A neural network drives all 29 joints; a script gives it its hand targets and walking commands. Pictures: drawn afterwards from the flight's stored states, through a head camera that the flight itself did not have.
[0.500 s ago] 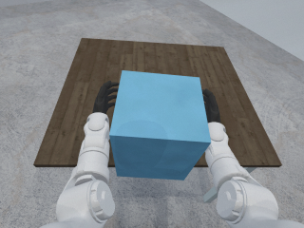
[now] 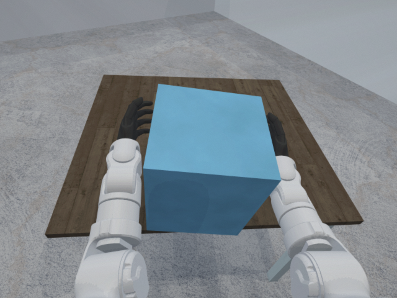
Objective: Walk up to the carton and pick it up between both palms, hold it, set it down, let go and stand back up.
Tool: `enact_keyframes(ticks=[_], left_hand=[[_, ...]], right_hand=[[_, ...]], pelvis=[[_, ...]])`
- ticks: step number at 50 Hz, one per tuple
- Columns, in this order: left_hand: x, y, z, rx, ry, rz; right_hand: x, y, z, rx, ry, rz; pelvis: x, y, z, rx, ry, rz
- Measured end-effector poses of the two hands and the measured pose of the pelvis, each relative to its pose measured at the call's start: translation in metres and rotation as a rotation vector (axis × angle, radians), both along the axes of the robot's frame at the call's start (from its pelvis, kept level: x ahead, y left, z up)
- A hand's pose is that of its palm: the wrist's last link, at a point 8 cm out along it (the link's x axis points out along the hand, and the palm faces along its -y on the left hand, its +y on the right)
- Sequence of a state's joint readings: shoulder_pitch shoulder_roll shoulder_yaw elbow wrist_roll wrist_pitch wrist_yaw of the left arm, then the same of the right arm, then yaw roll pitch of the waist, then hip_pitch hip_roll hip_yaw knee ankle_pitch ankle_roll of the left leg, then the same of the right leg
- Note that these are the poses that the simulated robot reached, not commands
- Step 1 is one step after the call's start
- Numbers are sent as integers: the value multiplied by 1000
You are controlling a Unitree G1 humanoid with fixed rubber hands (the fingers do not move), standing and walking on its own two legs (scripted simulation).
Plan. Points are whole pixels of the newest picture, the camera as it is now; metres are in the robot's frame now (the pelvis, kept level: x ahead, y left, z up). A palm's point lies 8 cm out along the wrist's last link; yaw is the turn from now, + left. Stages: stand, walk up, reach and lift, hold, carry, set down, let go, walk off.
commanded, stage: reach and lift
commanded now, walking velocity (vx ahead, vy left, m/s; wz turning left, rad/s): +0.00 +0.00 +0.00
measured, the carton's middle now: (201, 166) +0.37 +0.02 +0.07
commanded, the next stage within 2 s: hold in 1.86 s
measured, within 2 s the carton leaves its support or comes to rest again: neither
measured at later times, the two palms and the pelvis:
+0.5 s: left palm (126, 123) +0.36 +0.17 +0.19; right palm (287, 143) +0.36 -0.13 +0.16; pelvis -0.02 +0.00 +0.00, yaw +1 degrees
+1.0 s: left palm (125, 116) +0.34 +0.16 +0.22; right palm (302, 135) +0.34 -0.14 +0.20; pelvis -0.02 +0.00 +0.00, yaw +1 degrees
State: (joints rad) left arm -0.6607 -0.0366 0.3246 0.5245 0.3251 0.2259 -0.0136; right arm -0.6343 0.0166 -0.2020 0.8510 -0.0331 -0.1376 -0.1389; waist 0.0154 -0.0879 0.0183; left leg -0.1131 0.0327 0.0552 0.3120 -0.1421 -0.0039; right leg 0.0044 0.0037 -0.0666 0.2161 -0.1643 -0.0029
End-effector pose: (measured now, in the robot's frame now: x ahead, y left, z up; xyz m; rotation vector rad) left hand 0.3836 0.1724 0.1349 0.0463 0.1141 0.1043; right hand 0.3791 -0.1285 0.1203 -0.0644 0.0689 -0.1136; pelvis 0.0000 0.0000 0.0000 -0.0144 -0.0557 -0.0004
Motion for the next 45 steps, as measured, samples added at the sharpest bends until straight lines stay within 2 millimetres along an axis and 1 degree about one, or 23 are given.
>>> enact_keyframes(ticks=[4, 10, 21, 29, 38, 42, 45], left_hand=[[-6, -1, 7, 9, -3, 7], [-13, -3, 15, 13, 22, 4], [-18, -5, 47, 24, 9, 4], [-22, -5, 54, 23, 10, 3], [-28, -10, 60, 31, 5, -3], [-32, -12, 66, 32, -1, -1], [-36, -13, 75, 29, -18, 4]], right_hand=[[-4, -1, 10, -8, -5, 4], [-12, -3, 14, 3, 19, 1], [-17, -5, 36, 39, 3, 1], [-19, -5, 46, 48, 1, 5], [-25, -10, 56, 49, -5, 0], [-29, -13, 61, 55, -12, 1], [-32, -13, 69, 58, -30, 5]], pelvis=[[-5, -2, 0, 0, -18, 6], [-12, -3, -1, 3, -33, 14], [-18, -2, -1, 7, -58, 15], [-16, -2, -2, 7, -81, 20], [-16, -2, -2, 5, -101, 23], [-16, -2, -3, 5, -104, 21], [-17, -2, -3, 4, -106, 20]])
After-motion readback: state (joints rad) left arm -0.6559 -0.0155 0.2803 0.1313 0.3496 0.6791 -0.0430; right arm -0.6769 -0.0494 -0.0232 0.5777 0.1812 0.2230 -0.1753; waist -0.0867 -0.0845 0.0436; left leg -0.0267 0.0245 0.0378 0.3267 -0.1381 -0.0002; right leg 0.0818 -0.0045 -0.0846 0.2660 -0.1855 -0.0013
